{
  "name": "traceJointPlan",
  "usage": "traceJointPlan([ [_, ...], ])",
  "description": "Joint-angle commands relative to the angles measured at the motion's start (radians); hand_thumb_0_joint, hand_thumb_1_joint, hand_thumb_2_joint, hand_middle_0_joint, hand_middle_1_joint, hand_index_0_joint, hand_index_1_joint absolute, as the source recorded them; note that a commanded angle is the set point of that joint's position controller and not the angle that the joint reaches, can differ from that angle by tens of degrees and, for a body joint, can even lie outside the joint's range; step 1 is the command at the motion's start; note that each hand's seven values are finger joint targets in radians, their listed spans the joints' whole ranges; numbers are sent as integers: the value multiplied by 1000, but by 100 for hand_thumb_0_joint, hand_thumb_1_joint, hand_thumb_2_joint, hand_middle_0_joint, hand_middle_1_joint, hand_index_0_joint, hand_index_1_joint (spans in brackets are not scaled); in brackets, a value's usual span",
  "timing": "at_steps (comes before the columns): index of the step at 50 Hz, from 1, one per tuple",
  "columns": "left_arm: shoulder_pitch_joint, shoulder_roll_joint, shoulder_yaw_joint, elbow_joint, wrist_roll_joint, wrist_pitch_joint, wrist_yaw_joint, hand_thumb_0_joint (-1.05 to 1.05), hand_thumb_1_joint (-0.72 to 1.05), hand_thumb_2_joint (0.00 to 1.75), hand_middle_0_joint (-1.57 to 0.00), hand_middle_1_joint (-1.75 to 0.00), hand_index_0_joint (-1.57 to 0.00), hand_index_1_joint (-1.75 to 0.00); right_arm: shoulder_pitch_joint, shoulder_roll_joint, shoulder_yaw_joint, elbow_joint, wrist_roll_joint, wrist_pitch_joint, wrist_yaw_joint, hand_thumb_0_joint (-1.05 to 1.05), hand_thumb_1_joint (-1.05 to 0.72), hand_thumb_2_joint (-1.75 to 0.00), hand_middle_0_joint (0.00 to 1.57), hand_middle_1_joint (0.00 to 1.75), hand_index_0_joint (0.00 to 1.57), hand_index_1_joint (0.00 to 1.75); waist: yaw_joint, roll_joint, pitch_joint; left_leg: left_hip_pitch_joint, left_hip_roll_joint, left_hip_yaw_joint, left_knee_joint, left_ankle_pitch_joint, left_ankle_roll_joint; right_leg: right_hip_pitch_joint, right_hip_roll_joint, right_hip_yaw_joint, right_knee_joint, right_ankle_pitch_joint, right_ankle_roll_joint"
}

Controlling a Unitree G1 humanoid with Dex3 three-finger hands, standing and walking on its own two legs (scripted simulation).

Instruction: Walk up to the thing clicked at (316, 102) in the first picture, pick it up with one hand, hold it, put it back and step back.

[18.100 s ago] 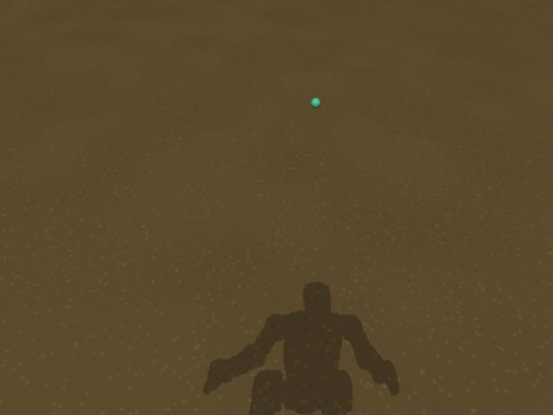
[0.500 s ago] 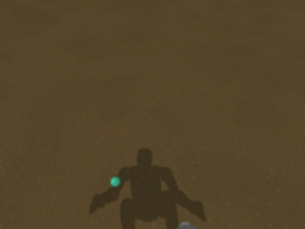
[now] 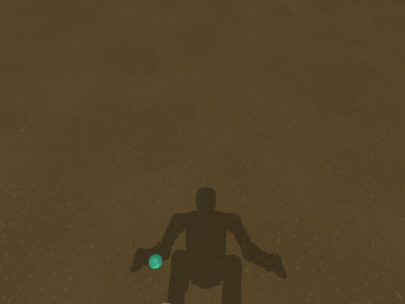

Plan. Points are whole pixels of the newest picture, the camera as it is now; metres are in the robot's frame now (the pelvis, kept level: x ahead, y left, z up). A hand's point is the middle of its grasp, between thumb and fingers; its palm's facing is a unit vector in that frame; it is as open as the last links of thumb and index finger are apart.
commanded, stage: walk up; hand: left
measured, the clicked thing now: (155, 261) +0.43 +0.23 -0.73
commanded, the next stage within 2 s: none
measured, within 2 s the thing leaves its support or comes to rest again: neither
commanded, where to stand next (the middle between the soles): +0.04 -0.01 m, yaw -1 degrees
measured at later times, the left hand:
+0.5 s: hand out of the picture +0.05 +0.26 -0.15, palm faces -0.03 -0.92 -0.39, open 7.4 cm
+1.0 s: hand out of the picture +0.13 +0.25 -0.14, palm faces -0.08 -0.94 -0.32, open 7.4 cm
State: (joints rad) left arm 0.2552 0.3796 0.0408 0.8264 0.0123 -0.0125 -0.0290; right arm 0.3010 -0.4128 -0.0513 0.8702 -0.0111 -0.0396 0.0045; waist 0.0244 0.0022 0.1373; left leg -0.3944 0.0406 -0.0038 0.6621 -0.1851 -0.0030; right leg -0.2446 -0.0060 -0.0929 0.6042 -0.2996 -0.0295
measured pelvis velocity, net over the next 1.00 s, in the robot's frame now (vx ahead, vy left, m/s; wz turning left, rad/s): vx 0.02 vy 0.00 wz -0.03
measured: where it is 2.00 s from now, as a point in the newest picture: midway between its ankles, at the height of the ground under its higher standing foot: outside the picture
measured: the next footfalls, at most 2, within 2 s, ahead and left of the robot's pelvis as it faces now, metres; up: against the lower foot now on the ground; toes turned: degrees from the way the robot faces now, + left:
left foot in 0.02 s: +0.13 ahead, +0.12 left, +0.00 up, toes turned +1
right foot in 0.30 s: +0.01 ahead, -0.15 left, +0.00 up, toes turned -1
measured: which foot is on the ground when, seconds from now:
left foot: up 0.00-0.00, down 0.02-1.00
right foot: down 0.00-0.04, up 0.06-0.28, down 0.30-1.00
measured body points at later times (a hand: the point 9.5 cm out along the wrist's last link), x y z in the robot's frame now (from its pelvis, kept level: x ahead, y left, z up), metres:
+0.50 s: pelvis +0.01 -0.01 +0.00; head +0.01 -0.02 +0.45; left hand +0.05 +0.30 -0.12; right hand +0.13 -0.31 -0.12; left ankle +0.09 +0.12 -0.73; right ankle -0.03 -0.15 -0.73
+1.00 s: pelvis +0.02 +0.00 +0.02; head +0.03 +0.01 +0.47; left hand +0.13 +0.29 -0.12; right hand +0.07 -0.31 -0.11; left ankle +0.09 +0.12 -0.73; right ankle -0.03 -0.15 -0.73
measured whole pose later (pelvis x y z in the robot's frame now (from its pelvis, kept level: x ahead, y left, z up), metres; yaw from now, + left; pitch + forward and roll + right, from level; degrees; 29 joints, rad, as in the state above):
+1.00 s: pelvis +0.02 +0.00 +0.02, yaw -2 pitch -2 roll -1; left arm 0.07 0.37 0.00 1.11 0.00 -0.01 -0.01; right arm 0.11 -0.35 -0.01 1.15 0.00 0.00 0.02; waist -0.03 -0.02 0.07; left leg -0.25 0.04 0.03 0.39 -0.11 -0.01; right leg -0.06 -0.04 0.03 0.36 -0.27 0.05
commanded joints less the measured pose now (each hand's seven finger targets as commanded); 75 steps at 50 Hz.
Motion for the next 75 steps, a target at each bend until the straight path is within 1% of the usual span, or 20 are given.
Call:
traceJointPlan([
  [1,-44,174,36,-83,-21,6,24,0,90,90,-20,-30,-20,-30,61,-210,-58,-39,-16,-25,-32,0,-90,-90,20,30,20,30,-43,57,-168,244,89,-110,-210,219,60,-148,-120,109,78,169,-68],
  [2,11,142,30,-64,-38,16,26,0,90,90,-20,-30,-20,-30,10,-263,-61,-65,-24,-29,-33,0,-90,-90,20,30,20,30,-8,171,-200,219,273,-387,-286,243,147,-154,1,82,193,-49,-12],
  [3,52,186,40,-28,-40,35,34,0,90,90,-20,-30,-20,-30,-42,-286,-58,-80,-6,-28,-31,0,-90,-90,20,30,20,30,-4,177,-212,164,350,-466,-297,208,259,-99,14,141,327,-311,-6],
  [4,36,207,44,-6,-31,42,40,0,90,90,-20,-30,-20,-30,-69,-277,-59,-69,-8,-24,-34,0,-90,-90,20,30,20,30,-11,167,-204,146,356,-498,-296,158,292,-91,-14,178,371,-334,-2],
  [7,17,205,51,27,-29,41,32,0,90,90,-20,-30,-20,-30,-109,-232,-39,-67,-10,-18,-42,0,-90,-90,20,30,20,30,-3,178,-183,126,234,-267,-242,205,214,-109,-10,200,364,-278,-11],
  [12,31,185,39,87,-27,20,32,0,90,90,-20,-30,-20,-30,-142,-227,-38,-54,-14,3,-27,0,-90,-90,20,30,20,30,-18,213,-222,206,194,-209,-198,103,181,-64,-1,97,103,-216,20],
  [15,73,176,37,146,-11,-9,46,0,90,90,-20,-30,-20,-30,-186,-203,-27,-44,-3,24,-15,0,-90,-90,20,30,20,30,13,158,-230,148,155,-140,-88,129,135,94,1,84,-197,29,21],
  [17,-4,244,44,124,10,-34,56,0,90,90,-20,-30,-20,-30,-196,-130,0,-47,21,24,-8,0,-90,-90,20,30,20,30,-15,-6,-194,34,75,-76,-14,138,50,116,-157,337,-227,159,-36],
  [18,-83,311,48,114,7,-31,50,0,90,90,-20,-30,-20,-30,-217,-137,-7,-27,20,27,-11,0,-90,-90,20,30,20,30,-38,-80,-145,107,17,-27,-62,-99,29,-58,-231,384,-211,119,-98],
  [19,-151,292,37,95,7,-29,44,0,90,90,-20,-30,-20,-30,-189,-155,-18,10,13,27,-10,0,-90,-90,20,30,20,30,-69,-91,-116,244,29,-47,-69,-143,28,-180,-224,360,-184,77,-89],
  [20,-151,237,23,94,-1,-31,42,0,90,90,-20,-30,-20,-30,-200,-171,-19,19,11,19,-7,0,-90,-90,20,30,20,30,-72,-43,-112,278,65,-75,-148,-40,39,-183,-174,264,-166,68,-43],
  [22,-101,208,15,134,-8,-34,41,0,90,90,-20,-30,-20,-30,-263,-172,-14,27,13,13,5,0,-90,-90,20,30,20,30,-34,-37,-141,251,103,-106,-143,71,75,-88,-104,188,-191,63,-3],
  [26,-138,235,16,149,-4,-43,42,0,90,90,-20,-30,-20,-30,-263,-149,-2,67,14,21,12,0,-90,-90,20,30,20,30,-43,-101,-87,249,58,-48,-173,51,40,-95,-133,234,-266,59,-3],
  [34,-168,217,7,183,-8,-29,40,0,90,90,-20,-30,-20,-30,-273,-156,-1,147,7,20,13,0,-90,-90,20,30,20,30,-34,-35,-106,254,70,-74,-285,-27,23,-16,-117,203,-310,4,-2],
  [52,-185,191,-3,260,-11,-12,40,0,90,90,-20,-30,-20,-30,-274,-158,-2,217,8,11,-2,0,-90,-90,20,30,20,30,-28,42,-205,301,111,-76,-331,191,39,125,-101,151,-308,183,15],
  [60,-196,187,-7,276,-3,-15,38,0,90,90,-20,-30,-20,-30,-293,-159,-7,225,7,19,0,0,-90,-90,20,30,20,30,-42,18,-151,275,100,-86,-360,24,30,78,-100,157,-343,107,13],
  [71,-194,191,-1,275,-2,-18,39,0,90,90,-20,-30,-20,-30,-295,-148,-3,223,8,23,3,0,-90,-90,20,30,20,30,-43,-1,-147,305,85,-75,-348,70,19,66,-108,157,-358,128,19],
  [72,-182,190,0,273,-1,-19,39,0,90,90,-20,-30,-20,-30,-296,-150,-3,222,7,23,3,0,-90,-90,20,30,20,30,-38,-1,-161,322,90,-71,-342,87,21,70,-110,152,-356,136,19],
  [73,-198,251,26,251,-13,1,47,0,90,90,-20,-30,-20,-30,-291,-216,-29,214,12,41,2,0,-90,-90,20,30,20,30,-45,4,-60,253,91,-76,-253,411,32,11,-105,144,-234,355,16],
  [75,-155,221,23,227,-22,13,56,0,90,90,-20,-30,-20,-30,-265,-199,-35,198,25,54,-2,0,-90,-90,20,30,20,30,-39,15,-121,295,109,-65,-217,564,56,19,-85,102,-177,393,21],
])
